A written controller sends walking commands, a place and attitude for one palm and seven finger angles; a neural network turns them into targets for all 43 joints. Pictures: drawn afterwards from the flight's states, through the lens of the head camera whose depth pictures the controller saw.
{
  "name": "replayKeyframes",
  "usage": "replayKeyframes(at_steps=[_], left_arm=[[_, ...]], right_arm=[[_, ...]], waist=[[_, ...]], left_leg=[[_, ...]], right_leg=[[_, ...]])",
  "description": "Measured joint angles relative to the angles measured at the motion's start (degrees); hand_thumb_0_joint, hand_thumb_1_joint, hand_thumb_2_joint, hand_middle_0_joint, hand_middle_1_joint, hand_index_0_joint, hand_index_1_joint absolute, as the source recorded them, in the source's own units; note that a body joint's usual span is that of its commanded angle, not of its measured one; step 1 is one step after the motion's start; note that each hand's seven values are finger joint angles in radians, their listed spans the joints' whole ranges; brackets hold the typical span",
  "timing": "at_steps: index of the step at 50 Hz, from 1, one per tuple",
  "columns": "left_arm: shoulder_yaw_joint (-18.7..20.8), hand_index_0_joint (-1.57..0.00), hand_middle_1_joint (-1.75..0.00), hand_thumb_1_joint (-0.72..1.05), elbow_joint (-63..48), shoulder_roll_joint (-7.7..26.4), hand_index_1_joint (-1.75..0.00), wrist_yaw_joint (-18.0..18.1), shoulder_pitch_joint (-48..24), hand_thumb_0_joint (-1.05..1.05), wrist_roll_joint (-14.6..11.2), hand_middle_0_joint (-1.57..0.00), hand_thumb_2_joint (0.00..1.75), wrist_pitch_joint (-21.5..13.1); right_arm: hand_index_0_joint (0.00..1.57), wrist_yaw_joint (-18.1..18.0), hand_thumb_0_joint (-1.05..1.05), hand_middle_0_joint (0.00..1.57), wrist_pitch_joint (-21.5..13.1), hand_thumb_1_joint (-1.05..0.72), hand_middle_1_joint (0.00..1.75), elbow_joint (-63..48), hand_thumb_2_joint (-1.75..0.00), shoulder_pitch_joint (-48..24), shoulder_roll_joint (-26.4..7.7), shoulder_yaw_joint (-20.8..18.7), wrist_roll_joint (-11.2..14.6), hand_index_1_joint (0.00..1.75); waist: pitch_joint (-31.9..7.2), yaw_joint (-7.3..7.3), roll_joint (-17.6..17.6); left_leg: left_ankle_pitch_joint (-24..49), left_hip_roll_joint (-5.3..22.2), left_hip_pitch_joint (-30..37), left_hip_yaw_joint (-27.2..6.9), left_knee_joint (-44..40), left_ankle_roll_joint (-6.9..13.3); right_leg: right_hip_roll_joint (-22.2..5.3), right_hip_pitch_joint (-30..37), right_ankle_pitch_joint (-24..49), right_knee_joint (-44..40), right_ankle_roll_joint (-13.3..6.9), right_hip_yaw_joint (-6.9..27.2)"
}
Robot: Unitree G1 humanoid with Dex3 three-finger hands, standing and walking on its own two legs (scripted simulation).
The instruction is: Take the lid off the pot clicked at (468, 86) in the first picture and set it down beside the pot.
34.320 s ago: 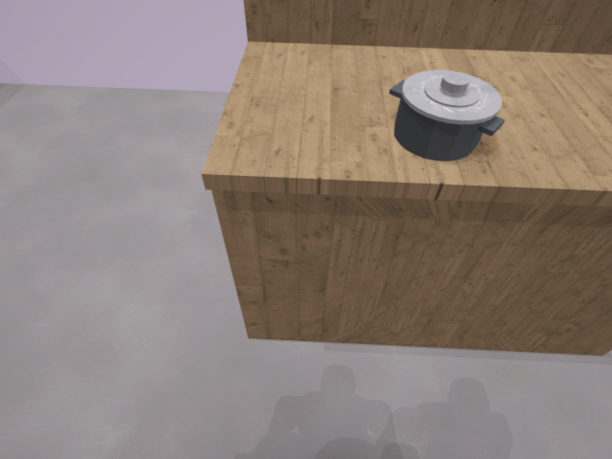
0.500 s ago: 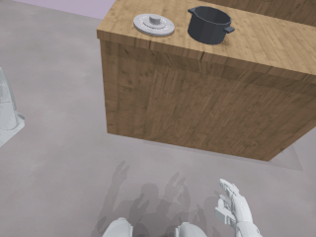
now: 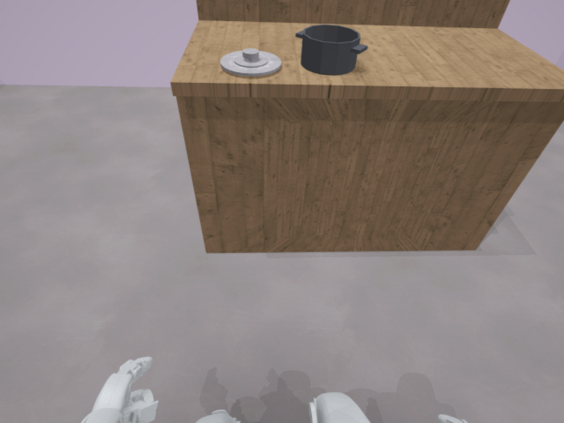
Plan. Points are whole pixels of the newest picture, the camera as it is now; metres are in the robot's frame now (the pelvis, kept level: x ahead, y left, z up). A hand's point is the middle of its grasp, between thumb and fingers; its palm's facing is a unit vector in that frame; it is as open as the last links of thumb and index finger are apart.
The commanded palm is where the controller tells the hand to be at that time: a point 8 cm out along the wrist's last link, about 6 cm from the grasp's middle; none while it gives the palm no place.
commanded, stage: stop stepping back and stand still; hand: left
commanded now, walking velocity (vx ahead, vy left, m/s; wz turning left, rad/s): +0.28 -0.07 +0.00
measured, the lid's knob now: (250, 53) +1.08 +0.06 +0.10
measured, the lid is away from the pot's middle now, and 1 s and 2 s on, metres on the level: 0.24 0.24 0.24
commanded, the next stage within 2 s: let the arm hang, fingers relaxed in 1.52 s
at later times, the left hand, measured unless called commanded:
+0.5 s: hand out of the picture -0.09 +0.19 -0.13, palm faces +0.03 -0.98 -0.21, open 7.3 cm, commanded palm none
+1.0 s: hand out of the picture +0.01 +0.21 -0.13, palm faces +0.01 -0.98 -0.20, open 7.3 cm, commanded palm none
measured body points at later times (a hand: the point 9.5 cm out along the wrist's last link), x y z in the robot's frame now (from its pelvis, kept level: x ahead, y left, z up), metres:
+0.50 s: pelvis -0.10 +0.01 +0.05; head -0.07 +0.01 +0.50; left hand -0.09 +0.24 -0.11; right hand -0.11 -0.21 -0.11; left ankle -0.13 +0.11 -0.69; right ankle -0.07 -0.11 -0.65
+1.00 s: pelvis -0.03 +0.04 +0.05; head +0.00 +0.05 +0.50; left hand +0.01 +0.27 -0.11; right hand -0.04 -0.20 -0.10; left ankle -0.06 +0.12 -0.69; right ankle -0.09 -0.10 -0.69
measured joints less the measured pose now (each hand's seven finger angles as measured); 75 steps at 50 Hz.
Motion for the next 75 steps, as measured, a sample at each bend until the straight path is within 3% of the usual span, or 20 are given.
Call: replayKeyframes(at_steps=[3,5,7,9,11,13,16,20,21,26,29,31,33,37,42,48,56,59,63,75], left_arm=[[-2.3,-0.20,-0.30,0.94,9.1,-4.4,-0.30,-1.4,5.8,0.01,-1.4,-0.19,0.90,0.4],[-1.1,-0.21,-0.30,0.99,10.7,-3.5,-0.30,-0.8,11.2,-0.01,-1.7,-0.20,0.89,-1.6],[-1.5,-0.21,-0.30,1.00,12.6,-1.2,-0.30,0.8,15.5,-0.02,-1.1,-0.20,0.89,-3.2],[-2.2,-0.21,-0.30,0.99,17.9,-1.2,-0.30,2.2,16.8,-0.02,-1.0,-0.20,0.89,-3.0],[-2.4,-0.21,-0.30,0.98,22.2,-1.2,-0.30,3.1,18.2,-0.01,-0.9,-0.20,0.90,-3.8],[-2.8,-0.20,-0.30,0.96,25.0,-1.5,-0.30,3.6,18.7,0.00,-0.8,-0.20,0.90,-4.7],[-2.9,-0.20,-0.30,0.94,26.3,-2.2,-0.30,3.6,17.8,0.01,-0.5,-0.20,0.90,-5.6],[-2.6,-0.20,-0.30,0.93,25.5,-3.5,-0.30,3.3,14.3,0.01,-0.7,-0.20,0.90,-6.0],[-2.4,-0.20,-0.30,0.92,25.4,-3.5,-0.30,3.1,12.7,0.01,-0.9,-0.20,0.90,-6.0],[-2.2,-0.20,-0.30,0.92,24.4,-4.1,-0.30,2.1,5.8,0.01,-1.1,-0.20,0.90,-5.6],[-2.5,-0.20,-0.30,0.92,22.2,-4.9,-0.30,1.8,3.7,0.01,-1.3,-0.20,0.90,-7.0],[-2.7,-0.20,-0.30,0.92,20.8,-4.5,-0.30,2.0,3.4,0.01,-1.3,-0.20,0.90,-8.4],[-2.7,-0.20,-0.30,0.92,21.3,-5.5,-0.30,2.6,2.4,0.00,-1.3,-0.20,0.90,-8.8],[-1.9,-0.20,-0.30,0.92,22.3,-7.0,-0.30,3.9,2.5,0.00,-1.3,-0.20,0.90,-9.3],[-1.4,-0.21,-0.30,0.93,24.5,-5.7,-0.30,3.8,3.1,0.00,-1.5,-0.20,0.90,-8.9],[-2.5,-0.20,-0.30,0.92,27.3,-3.8,-0.30,3.3,2.7,0.00,-1.8,-0.20,0.90,-8.1],[-2.3,-0.20,-0.30,0.91,26.3,-2.5,-0.30,4.1,0.7,0.01,-1.9,-0.20,0.90,-6.8],[-1.9,-0.20,-0.30,0.91,25.5,-1.8,-0.30,3.9,-0.4,0.01,-1.7,-0.20,0.90,-6.3],[-1.9,-0.20,-0.30,0.91,24.9,-0.9,-0.30,4.0,-0.8,0.01,-1.4,-0.20,0.90,-7.5],[-3.7,-0.20,-0.30,0.91,26.8,-4.9,-0.30,4.5,0.1,0.00,-1.6,-0.20,0.90,-9.1]], right_arm=[[0.21,-0.6,0.01,0.20,1.1,-0.90,0.30,5.1,-0.90,2.5,-0.6,-1.0,-0.6,0.30],[0.21,-1.0,0.01,0.20,2.2,-0.90,0.30,7.7,-0.90,4.5,-0.2,-2.0,-0.5,0.30],[0.21,-1.1,0.01,0.20,4.1,-0.90,0.30,8.6,-0.90,5.2,0.8,-3.4,0.4,0.30],[0.21,-0.9,0.01,0.20,5.2,-0.91,0.30,9.1,-0.90,4.5,0.4,-5.0,0.4,0.30],[0.20,-0.4,0.01,0.20,4.4,-0.91,0.30,9.8,-0.90,4.1,1.2,-5.2,0.4,0.30],[0.20,-0.1,0.01,0.20,2.8,-0.91,0.30,10.0,-0.90,4.1,2.1,-5.1,0.4,0.30],[0.20,-0.1,0.01,0.20,0.9,-0.91,0.30,10.5,-0.90,4.3,3.6,-4.8,0.8,0.30],[0.20,-0.7,0.01,0.20,-0.9,-0.91,0.30,12.2,-0.90,4.4,5.3,-3.6,1.3,0.30],[0.20,-1.1,0.00,0.20,-1.0,-0.91,0.30,13.5,-0.90,3.8,6.3,-3.3,1.1,0.30],[0.20,-1.4,0.00,0.20,-0.3,-0.91,0.30,17.2,-0.90,4.5,10.2,-1.7,0.8,0.30],[0.21,-1.4,0.01,0.20,-0.2,-0.91,0.30,18.4,-0.90,5.3,10.7,-1.3,0.7,0.30],[0.21,-1.5,0.02,0.20,-0.3,-0.92,0.30,18.7,-0.90,6.0,10.7,-1.5,1.1,0.30],[0.21,-1.2,0.02,0.20,-0.4,-0.93,0.30,19.0,-0.90,5.4,9.1,-2.4,1.5,0.30],[0.21,-1.2,0.02,0.20,-0.8,-0.92,0.30,19.5,-0.90,4.3,6.5,-3.8,1.8,0.30],[0.20,-1.6,0.01,0.20,-2.5,-0.92,0.30,19.2,-0.90,3.9,5.2,-4.1,2.0,0.30],[0.20,-2.3,0.00,0.19,-3.2,-0.91,0.30,20.7,-0.90,3.0,7.0,-2.4,2.2,0.30],[0.21,-3.4,0.01,0.20,-2.0,-0.94,0.30,20.4,-0.90,-0.9,8.6,-2.5,2.5,0.30],[0.21,-3.2,0.01,0.20,-1.9,-0.93,0.30,20.0,-0.90,-1.5,8.1,-2.6,2.1,0.30],[0.21,-2.5,0.01,0.20,-1.5,-0.92,0.30,20.5,-0.90,-1.3,7.8,-2.7,2.5,0.30],[0.20,-1.9,0.00,0.20,-2.2,-0.91,0.30,22.8,-0.90,-1.6,7.2,-2.6,2.6,0.30]], waist=[[1.4,1.39,1.2],[1.5,3.35,0.8],[2.0,5.27,-1.8],[3.8,4.67,1.0],[3.8,4.33,1.3],[3.2,4.36,0.9],[2.3,5.13,0.0],[2.0,6.08,1.1],[2.8,5.77,0.5],[2.5,4.95,0.0],[1.3,4.97,1.2],[0.3,5.18,-0.1],[1.1,4.75,2.0],[2.0,3.65,3.6],[2.7,3.35,2.2],[3.0,3.93,-1.0],[5.5,3.97,-0.4],[6.0,3.70,0.1],[5.5,3.81,-0.1],[3.8,3.38,1.3]], left_leg=[[3.9,2.0,1.4,0.2,-6.5,-0.9],[-1.2,2.2,0.1,-0.1,-6.9,-1.9],[-7.7,-0.9,-7.1,-2.9,7.9,-3.6],[-4.5,-2.9,-11.7,-7.1,26.4,-4.1],[-1.1,-3.2,-11.0,-7.0,32.5,-3.7],[-1.5,-2.9,-7.0,-6.0,29.7,-3.5],[-7.4,-2.8,2.9,-4.3,13.1,-2.7],[-8.2,-1.6,18.8,-4.4,-18.5,-0.4],[-5.7,-2.1,19.2,-4.5,-19.8,-0.8],[-3.7,-3.6,20.5,-5.9,-19.8,-2.2],[-3.8,-3.4,21.2,-6.8,-20.0,-2.5],[-5.5,-4.4,19.9,-5.9,-17.6,-2.7],[-8.6,-3.4,18.4,-6.4,-13.1,-2.5],[-10.7,-2.4,14.1,-6.6,-3.4,-2.3],[-1.2,-1.2,16.8,-6.1,-16.4,-2.2],[-2.7,-3.9,20.5,-4.3,-20.7,-1.0],[-1.4,-4.1,22.3,-3.3,-24.3,-0.2],[-1.4,-3.9,21.9,-3.0,-24.2,-0.3],[-3.2,-4.2,21.1,-2.8,-21.5,-1.3],[-2.4,-1.8,25.0,-2.7,-25.0,-3.0]], right_leg=[[0.4,6.6,-3.1,-12.8,-1.3,-4.2],[0.8,15.9,-4.9,-29.9,-3.9,-5.8],[0.2,18.1,-4.2,-40.8,-7.7,-3.5],[1.3,16.8,1.4,-40.9,-7.0,-5.6],[1.5,17.2,5.0,-44.8,-6.3,-5.7],[1.2,17.9,6.8,-49.6,-6.3,-4.9],[-0.2,18.2,9.4,-54.6,-6.5,-3.2],[0.1,15.4,8.0,-51.9,-4.4,-2.7],[-0.1,14.2,4.4,-48.6,-3.6,-2.0],[1.1,12.4,0.4,-32.6,-1.8,-1.1],[1.5,18.4,1.6,-40.8,-1.6,-2.4],[1.2,22.7,2.7,-50.1,-2.7,0.2],[2.7,22.8,5.4,-50.0,-5.0,0.0],[4.0,26.4,7.6,-54.5,-5.7,-0.8],[3.8,28.8,6.3,-55.2,-4.4,0.0],[0.9,31.5,5.6,-57.8,-2.8,1.6],[0.0,28.3,5.1,-52.3,-1.6,-0.6],[0.0,25.6,0.7,-48.2,-1.6,-0.6],[-0.9,27.9,8.0,-54.9,-2.5,-0.1],[1.5,32.4,7.7,-60.4,-4.0,0.1]])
